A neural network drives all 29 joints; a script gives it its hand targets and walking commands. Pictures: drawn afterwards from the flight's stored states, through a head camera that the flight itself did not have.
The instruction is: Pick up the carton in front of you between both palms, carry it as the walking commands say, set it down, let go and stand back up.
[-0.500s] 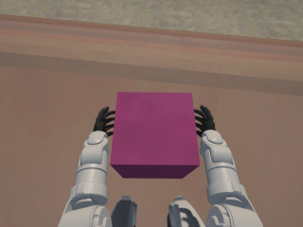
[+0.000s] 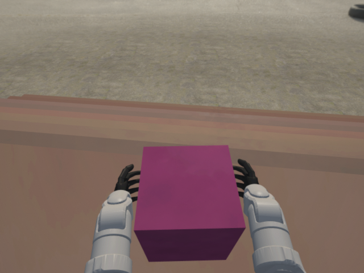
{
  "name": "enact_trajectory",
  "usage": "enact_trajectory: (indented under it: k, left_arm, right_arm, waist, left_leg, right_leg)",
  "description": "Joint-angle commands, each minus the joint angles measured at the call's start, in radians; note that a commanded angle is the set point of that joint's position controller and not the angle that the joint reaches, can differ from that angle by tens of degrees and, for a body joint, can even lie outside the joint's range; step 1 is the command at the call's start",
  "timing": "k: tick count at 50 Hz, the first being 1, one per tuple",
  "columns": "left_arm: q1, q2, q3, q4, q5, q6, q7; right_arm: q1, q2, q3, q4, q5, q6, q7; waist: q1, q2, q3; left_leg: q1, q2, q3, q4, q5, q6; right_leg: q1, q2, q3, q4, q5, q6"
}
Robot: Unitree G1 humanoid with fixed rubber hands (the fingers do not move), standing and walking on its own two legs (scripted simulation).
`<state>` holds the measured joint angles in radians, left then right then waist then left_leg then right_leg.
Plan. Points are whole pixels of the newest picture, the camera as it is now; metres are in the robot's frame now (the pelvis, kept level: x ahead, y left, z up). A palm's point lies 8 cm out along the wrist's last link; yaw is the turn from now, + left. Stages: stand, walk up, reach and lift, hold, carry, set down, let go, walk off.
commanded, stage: reach and lift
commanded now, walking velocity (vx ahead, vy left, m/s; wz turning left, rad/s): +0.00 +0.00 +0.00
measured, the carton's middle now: (186, 206) +0.30 +0.00 -0.05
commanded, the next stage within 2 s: hold in 0.96 s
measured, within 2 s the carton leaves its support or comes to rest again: neither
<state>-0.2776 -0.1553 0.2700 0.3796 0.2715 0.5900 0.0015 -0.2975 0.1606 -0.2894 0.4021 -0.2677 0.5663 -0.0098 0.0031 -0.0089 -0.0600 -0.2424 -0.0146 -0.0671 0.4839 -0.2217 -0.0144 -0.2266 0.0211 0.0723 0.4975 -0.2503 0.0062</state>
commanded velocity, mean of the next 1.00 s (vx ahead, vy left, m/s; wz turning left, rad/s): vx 0.00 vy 0.00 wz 0.00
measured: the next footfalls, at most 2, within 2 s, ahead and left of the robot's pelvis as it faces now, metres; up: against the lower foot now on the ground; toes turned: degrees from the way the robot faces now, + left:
none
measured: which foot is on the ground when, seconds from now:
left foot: down 0.00-1.00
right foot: down 0.00-1.00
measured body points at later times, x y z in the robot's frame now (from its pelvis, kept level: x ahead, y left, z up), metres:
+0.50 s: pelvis +0.00 +0.00 +0.00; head -0.02 +0.01 +0.45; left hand +0.31 +0.15 +0.02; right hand +0.31 -0.15 +0.03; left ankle +0.02 +0.13 -0.74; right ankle +0.01 -0.12 -0.74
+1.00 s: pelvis +0.01 +0.00 +0.01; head -0.02 +0.00 +0.46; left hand +0.31 +0.15 +0.04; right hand +0.31 -0.15 +0.04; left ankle +0.03 +0.13 -0.74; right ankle +0.01 -0.12 -0.74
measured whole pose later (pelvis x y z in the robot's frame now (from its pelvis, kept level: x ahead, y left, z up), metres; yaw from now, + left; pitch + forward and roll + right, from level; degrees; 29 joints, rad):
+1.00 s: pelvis +0.01 +0.00 +0.01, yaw +0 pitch -6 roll +0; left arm -0.25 -0.15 0.21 0.25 0.27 0.71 -0.01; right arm -0.27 0.15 -0.23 0.27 -0.28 0.68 0.01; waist 0.01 -0.01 0.02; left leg -0.07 -0.01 -0.07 0.36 -0.18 -0.01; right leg -0.06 0.02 0.08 0.37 -0.21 0.01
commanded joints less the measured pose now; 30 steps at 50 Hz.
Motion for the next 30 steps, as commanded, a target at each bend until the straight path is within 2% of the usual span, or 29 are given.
enact_trajectory:
  k: [1,4,11,30]
  left_arm:
    - [-0.506,-0.928,-0.494,0.021,-0.18,-0.002,-0.25]
    - [-0.57,-0.935,-0.475,0.033,-0.172,-0.005,-0.26]
    - [-0.644,-0.959,-0.503,0.006,-0.183,-0.011,-0.264]
    - [-0.484,-0.932,-0.546,-0.106,-0.208,0.03,-0.239]
  right_arm:
    - [-0.445,0.964,0.491,0.071,0.169,0.024,0.259]
    - [-0.512,0.971,0.473,0.078,0.162,0.019,0.267]
    - [-0.588,0.983,0.498,0.047,0.17,0.011,0.272]
    - [-0.438,0.931,0.533,-0.064,0.19,0.049,0.262]
  waist:
    - [0.004,0.0,-0.105]
    - [0.005,0.001,-0.098]
    - [-0.001,0.004,-0.178]
    - [0.002,0.012,-0.197]
  left_leg:
    - [0.117,-0.076,0.004,-0.095,0.049,0.023]
    - [0.119,-0.073,0.011,-0.093,0.005,0.026]
    - [0.16,-0.072,0.012,-0.087,0.028,0.021]
    - [0.261,-0.076,0.001,-0.133,0.245,0.006]
  right_leg:
    - [0.019,0.061,0.005,-0.123,0.062,-0.008]
    - [0.015,0.056,0.0,-0.125,0.01,-0.013]
    - [0.05,0.061,-0.008,-0.115,0.029,-0.013]
    - [0.141,0.077,-0.003,-0.156,0.23,-0.003]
